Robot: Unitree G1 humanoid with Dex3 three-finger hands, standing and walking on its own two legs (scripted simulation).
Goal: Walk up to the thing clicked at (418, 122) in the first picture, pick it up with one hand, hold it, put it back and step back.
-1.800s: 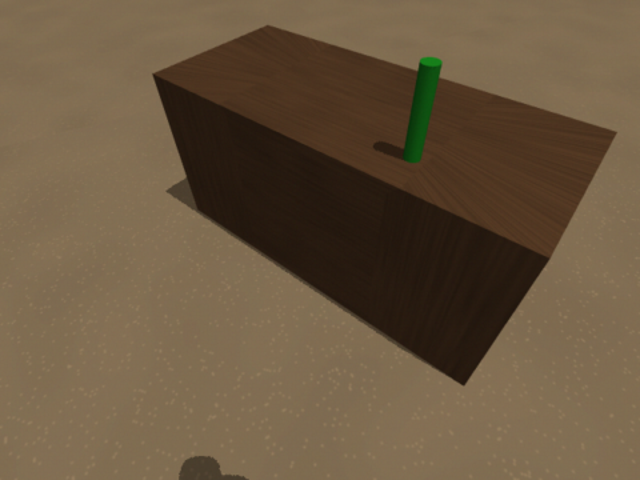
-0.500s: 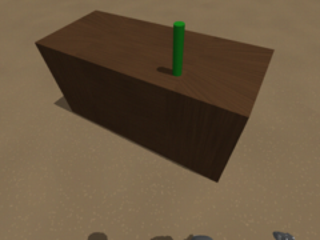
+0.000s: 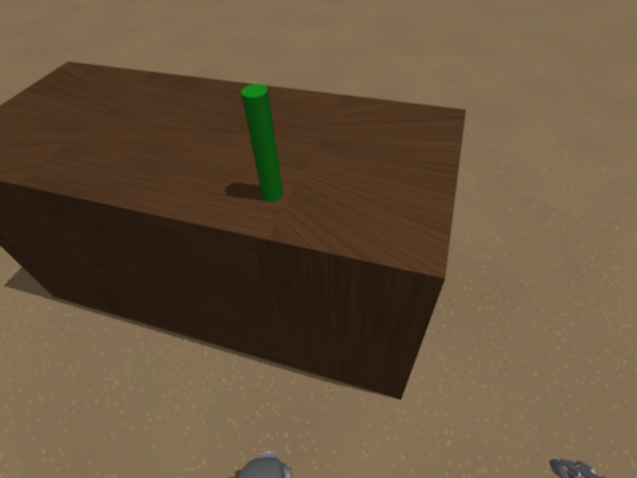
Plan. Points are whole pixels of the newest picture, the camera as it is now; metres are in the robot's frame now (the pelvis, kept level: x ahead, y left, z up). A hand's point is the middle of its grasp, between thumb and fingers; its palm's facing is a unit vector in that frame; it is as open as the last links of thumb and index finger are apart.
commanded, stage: walk up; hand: left
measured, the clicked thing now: (264, 149) +0.70 +0.12 +0.01
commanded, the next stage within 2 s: none
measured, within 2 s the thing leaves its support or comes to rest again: neither
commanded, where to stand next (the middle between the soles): +0.22 +0.06 m, yaw -18 degrees
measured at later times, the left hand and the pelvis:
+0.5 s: hand (152, 358) +0.33 +0.30 -0.13, palm faces -0.25 -0.87 -0.43, open 7.3 cm; pelvis +0.17 +0.06 -0.01, yaw -10 degrees
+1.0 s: hand (147, 360) +0.35 +0.33 -0.16, palm faces -0.27 -0.90 -0.34, open 7.3 cm; pelvis +0.18 +0.09 -0.01, yaw -17 degrees
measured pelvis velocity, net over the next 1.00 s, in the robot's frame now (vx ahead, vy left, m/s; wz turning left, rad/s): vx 0.18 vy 0.09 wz -0.29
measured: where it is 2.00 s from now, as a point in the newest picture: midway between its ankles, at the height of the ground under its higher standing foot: outside the picture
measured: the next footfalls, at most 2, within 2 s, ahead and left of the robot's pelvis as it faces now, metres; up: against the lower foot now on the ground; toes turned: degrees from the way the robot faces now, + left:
left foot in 0.06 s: +0.18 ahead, +0.16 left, +0.00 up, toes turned +2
right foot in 0.50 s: +0.29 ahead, -0.06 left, +0.00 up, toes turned -11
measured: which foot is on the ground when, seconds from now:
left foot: up 0.00-0.04, down 0.06-0.52, up 0.54-0.80, down 0.82-1.00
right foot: down 0.00-0.10, up 0.12-0.48, down 0.50-0.86, up 0.88-1.00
